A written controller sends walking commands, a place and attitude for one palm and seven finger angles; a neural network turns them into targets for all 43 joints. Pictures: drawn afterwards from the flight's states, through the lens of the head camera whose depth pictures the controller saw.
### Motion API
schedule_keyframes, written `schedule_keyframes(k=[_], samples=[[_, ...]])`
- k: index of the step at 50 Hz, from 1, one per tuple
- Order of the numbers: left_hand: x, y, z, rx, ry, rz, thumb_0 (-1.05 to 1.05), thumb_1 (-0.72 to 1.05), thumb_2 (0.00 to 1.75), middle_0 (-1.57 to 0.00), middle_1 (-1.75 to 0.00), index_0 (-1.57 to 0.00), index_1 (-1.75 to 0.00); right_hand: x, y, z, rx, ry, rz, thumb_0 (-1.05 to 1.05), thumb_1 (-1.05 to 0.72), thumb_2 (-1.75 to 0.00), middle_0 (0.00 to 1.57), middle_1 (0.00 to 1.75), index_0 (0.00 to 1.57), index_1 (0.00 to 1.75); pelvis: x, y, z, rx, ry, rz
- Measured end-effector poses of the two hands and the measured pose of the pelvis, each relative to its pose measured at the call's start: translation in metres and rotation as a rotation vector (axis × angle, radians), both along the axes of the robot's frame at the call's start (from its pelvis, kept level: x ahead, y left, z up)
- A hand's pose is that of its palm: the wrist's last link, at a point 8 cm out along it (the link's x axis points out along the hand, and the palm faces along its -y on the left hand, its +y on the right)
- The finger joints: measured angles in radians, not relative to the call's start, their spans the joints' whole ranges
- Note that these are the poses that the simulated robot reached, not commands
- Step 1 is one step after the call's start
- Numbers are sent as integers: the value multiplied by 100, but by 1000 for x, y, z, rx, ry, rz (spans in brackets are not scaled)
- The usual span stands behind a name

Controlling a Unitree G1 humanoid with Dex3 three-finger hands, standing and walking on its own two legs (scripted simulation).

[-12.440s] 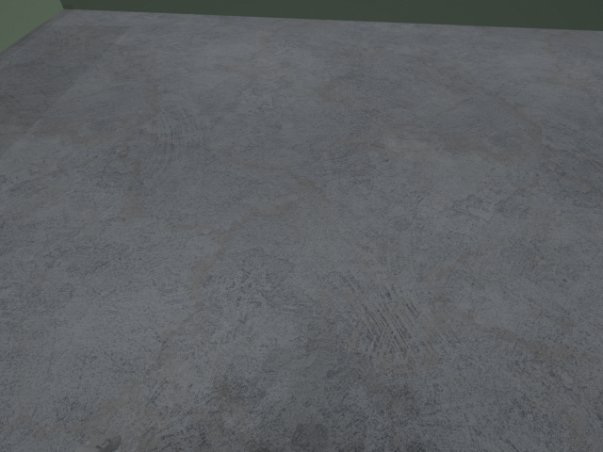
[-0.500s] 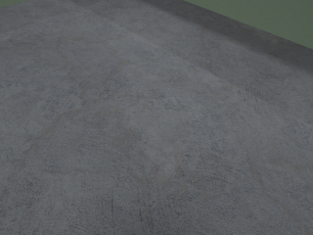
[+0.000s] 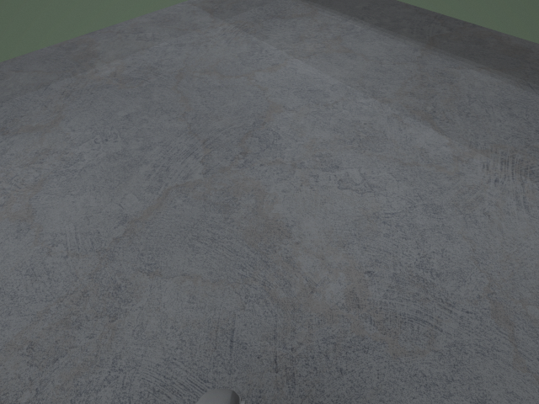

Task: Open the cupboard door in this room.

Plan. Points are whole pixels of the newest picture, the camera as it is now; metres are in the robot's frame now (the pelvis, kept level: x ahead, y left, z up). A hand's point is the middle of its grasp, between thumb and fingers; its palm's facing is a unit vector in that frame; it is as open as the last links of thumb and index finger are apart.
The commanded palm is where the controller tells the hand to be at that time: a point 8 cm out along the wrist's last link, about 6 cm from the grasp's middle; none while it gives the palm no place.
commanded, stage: turn or walk to find it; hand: left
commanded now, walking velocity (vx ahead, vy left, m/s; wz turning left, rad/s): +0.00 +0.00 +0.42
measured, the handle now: out of the picture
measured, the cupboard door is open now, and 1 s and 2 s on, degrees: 0 0 0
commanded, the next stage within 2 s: none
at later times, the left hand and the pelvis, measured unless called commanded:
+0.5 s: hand out of the picture +0.01 +0.27 -0.17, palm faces +0.23 -0.94 -0.25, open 7.4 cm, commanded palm none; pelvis -0.02 +0.05 +0.00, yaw +11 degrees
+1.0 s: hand out of the picture -0.08 +0.22 -0.17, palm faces +0.43 -0.87 -0.24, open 7.4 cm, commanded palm none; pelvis -0.04 +0.02 -0.01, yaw +25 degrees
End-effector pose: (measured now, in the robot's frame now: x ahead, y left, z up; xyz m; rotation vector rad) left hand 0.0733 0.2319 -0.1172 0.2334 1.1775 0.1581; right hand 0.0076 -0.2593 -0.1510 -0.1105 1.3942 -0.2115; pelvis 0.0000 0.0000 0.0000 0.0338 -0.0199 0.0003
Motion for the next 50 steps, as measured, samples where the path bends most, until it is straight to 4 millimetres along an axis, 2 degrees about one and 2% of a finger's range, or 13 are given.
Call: schedule_keyframes(k=[5,12,15,19,25,30,33,38,43,47,50], samples=[[-42,20,-11,-13,66,80,0,90,90,-20,-30,-20,-30,28,13,6,-22,-20,83,1,-91,-90,20,30,19,30,-5,12,-2,-4,4,45],[-98,68,-42,-30,162,198,1,90,90,-20,-30,-20,-30,85,53,14,-69,-172,215,1,-91,-90,20,30,19,30,-14,42,-17,-25,3,97],[-107,80,-38,-29,186,224,1,91,90,-20,-30,-20,-30,96,69,25,-71,-211,246,1,-91,-90,20,30,20,30,-16,48,-10,-38,2,113],[-102,86,-28,-31,141,240,1,91,90,-20,-30,-20,-30,103,83,31,-57,-224,281,0,-91,-90,20,30,20,30,-18,51,-3,-47,4,143],[-82,80,-16,-19,49,249,1,91,90,-20,-30,-20,-30,99,85,24,-21,-207,303,0,-91,-90,20,30,20,30,-21,46,0,-42,7,192],[-64,62,-8,1,-27,249,1,91,90,-20,-30,-20,-30,88,68,8,9,-162,304,0,-91,-90,20,30,20,30,-23,29,-5,-28,11,237],[-65,47,-6,23,-64,255,0,91,90,-20,-30,-20,-30,83,54,-6,26,-135,305,1,-91,-90,20,30,20,30,-24,17,-11,-25,7,267],[-90,27,2,17,-52,314,0,90,90,-20,-30,-20,-30,80,38,-5,23,-81,339,1,-91,-90,20,30,20,30,-27,8,-5,-7,-7,322],[-121,17,-2,-2,-2,377,0,90,90,-20,-30,-20,-30,81,34,0,9,-49,386,1,-91,-90,20,30,20,30,-30,6,-2,-3,-8,376],[-151,18,-10,-23,35,434,0,90,90,-20,-30,-20,-30,87,44,4,-9,-34,442,1,-91,-90,20,30,19,30,-35,12,-2,-5,-3,414],[-177,24,-19,-39,65,482,0,90,90,-20,-30,-20,-30,98,62,8,-23,-53,496,1,-91,-90,20,30,19,30,-42,20,-5,-13,0,444]])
